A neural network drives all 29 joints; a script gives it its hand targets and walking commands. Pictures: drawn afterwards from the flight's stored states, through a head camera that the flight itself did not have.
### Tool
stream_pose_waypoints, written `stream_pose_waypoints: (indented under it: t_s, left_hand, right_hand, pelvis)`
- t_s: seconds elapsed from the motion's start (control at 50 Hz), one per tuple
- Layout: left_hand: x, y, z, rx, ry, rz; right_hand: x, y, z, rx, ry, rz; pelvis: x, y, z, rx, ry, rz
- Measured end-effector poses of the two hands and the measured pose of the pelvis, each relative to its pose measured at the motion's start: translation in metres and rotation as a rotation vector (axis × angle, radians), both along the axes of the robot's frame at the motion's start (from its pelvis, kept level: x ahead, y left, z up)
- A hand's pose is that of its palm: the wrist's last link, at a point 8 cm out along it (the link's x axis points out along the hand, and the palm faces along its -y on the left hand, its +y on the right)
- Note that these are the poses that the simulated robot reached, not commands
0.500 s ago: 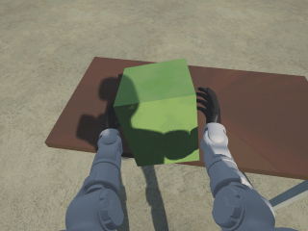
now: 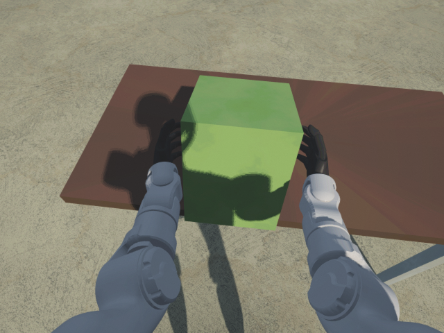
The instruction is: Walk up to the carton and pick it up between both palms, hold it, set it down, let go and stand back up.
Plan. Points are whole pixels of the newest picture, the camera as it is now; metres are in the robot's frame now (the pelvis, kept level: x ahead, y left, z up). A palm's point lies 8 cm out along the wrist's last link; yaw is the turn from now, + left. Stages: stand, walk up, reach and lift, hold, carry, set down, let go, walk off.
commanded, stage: set down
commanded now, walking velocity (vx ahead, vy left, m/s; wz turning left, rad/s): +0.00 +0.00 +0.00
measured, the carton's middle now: (237, 151) +0.48 -0.02 +0.00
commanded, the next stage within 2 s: none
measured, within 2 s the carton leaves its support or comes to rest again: neither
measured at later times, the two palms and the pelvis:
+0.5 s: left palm (164, 156) +0.44 +0.13 +0.04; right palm (311, 159) +0.42 -0.16 +0.05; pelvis +0.01 +0.00 +0.00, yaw +0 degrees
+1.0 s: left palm (164, 159) +0.43 +0.13 +0.04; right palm (310, 163) +0.41 -0.15 +0.05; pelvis +0.00 +0.00 +0.00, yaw +1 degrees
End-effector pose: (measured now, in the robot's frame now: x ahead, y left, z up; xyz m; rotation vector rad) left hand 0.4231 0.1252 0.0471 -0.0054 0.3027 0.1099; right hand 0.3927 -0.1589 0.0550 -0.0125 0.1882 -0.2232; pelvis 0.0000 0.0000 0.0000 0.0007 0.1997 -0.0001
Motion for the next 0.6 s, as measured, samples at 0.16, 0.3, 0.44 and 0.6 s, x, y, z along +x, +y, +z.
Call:
stream_pose_waypoints:
  t_s: [0.16,0.3,0.44,0.6]
  left_hand:
    - [0.006,0.004,-0.002,0.002,-0.005,-0.008]
    - [0.013,0.005,-0.003,-0.005,-0.021,-0.004]
    - [0.015,0.003,-0.004,-0.003,-0.038,0.006]
    - [0.014,0.004,-0.006,-0.012,-0.049,-0.001]
  right_hand:
    - [0.011,0.003,0.000,0.001,-0.010,0.002]
    - [0.020,0.003,0.000,-0.012,-0.011,0.019]
    - [0.023,0.002,0.000,-0.006,-0.016,0.019]
    - [0.021,0.003,-0.001,-0.027,-0.027,0.017]
  pelvis:
    - [0.002,0.002,-0.001,-0.001,0.026,-0.004]
    - [0.005,0.003,-0.001,-0.002,0.046,0.001]
    - [0.007,0.000,-0.002,-0.004,0.054,0.005]
    - [0.005,-0.004,-0.001,0.001,0.048,0.016]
